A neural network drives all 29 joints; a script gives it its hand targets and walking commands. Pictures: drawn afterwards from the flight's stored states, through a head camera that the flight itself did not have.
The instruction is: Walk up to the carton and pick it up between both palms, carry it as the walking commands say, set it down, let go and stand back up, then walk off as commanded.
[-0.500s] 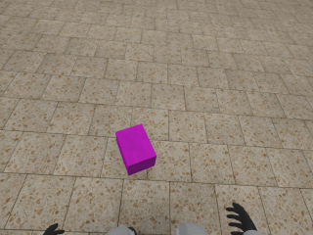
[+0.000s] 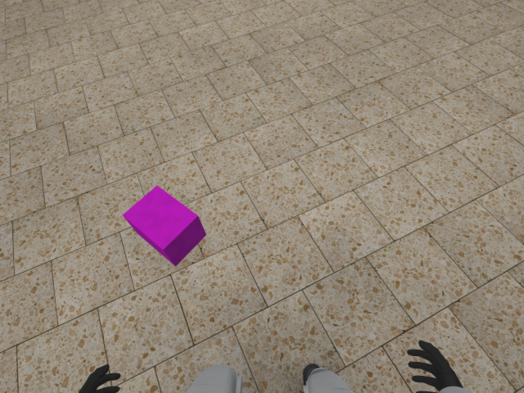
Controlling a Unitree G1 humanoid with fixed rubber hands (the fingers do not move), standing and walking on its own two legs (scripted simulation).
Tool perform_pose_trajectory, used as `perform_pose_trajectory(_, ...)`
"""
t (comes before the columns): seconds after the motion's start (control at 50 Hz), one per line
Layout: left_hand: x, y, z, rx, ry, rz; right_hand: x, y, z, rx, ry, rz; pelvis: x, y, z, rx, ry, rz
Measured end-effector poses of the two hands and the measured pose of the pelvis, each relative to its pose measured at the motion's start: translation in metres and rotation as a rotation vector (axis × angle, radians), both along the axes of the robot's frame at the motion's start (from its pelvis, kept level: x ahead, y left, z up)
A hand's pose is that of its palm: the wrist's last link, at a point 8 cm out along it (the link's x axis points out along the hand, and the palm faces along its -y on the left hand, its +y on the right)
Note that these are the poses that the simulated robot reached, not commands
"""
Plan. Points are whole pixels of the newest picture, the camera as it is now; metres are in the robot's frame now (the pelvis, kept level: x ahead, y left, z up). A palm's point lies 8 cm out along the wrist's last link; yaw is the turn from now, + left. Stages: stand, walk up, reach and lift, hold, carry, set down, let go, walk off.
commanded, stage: walk off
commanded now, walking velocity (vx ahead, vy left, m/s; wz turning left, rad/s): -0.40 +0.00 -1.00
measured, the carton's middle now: (166, 225) +0.74 +0.46 -0.69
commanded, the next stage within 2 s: stand in 0.90 s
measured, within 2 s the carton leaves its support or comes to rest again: neither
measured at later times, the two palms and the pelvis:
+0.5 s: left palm out of the picture -0.02 +0.30 -0.13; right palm out of the picture -0.15 -0.22 -0.07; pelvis -0.21 +0.08 +0.00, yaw -30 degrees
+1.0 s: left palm out of the picture -0.07 +0.23 -0.09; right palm out of the picture -0.53 -0.06 -0.12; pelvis -0.37 +0.20 +0.00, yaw -56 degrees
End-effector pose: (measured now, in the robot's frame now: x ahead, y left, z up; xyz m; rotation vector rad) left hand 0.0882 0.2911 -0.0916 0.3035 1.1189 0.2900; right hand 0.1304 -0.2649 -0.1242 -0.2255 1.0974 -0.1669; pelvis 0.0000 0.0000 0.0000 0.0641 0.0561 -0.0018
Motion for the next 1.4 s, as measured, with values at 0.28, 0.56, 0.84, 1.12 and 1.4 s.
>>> perform_pose_trajectory(0.28, -0.061, 0.01, -0.034, -0.173, 0.05, -0.248, -0.21, 0.021, 0.051, -0.167, 0.025, -0.28, -0.118, 0.057, 0.01, -0.114, -0.028, -0.29)
perform_pose_trajectory(0.56, -0.101, -0.015, -0.03, -0.114, 0.056, -0.588, -0.356, 0.053, 0.023, -0.076, -0.173, -0.511, -0.243, 0.09, -0.009, -0.088, -0.041, -0.599)
perform_pose_trajectory(0.84, -0.135, -0.053, 0.014, 0.007, -0.051, -0.913, -0.617, 0.13, -0.001, -0.001, 0.04, -0.86, -0.346, 0.136, 0.002, 0.015, -0.03, -0.855)
perform_pose_trajectory(1.12, -0.172, -0.047, -0.028, -0.219, -0.06, -1.146, -0.748, 0.331, 0.023, -0.065, 0.195, -1.149, -0.383, 0.248, -0.007, -0.077, -0.002, -1.055)
perform_pose_trajectory(1.4, -0.224, 0.094, -0.044, -0.113, 0.221, -1.109, -0.722, 0.396, 0.051, -0.086, 0.031, -1.159, -0.395, 0.31, 0.015, -0.113, 0.061, -1.123)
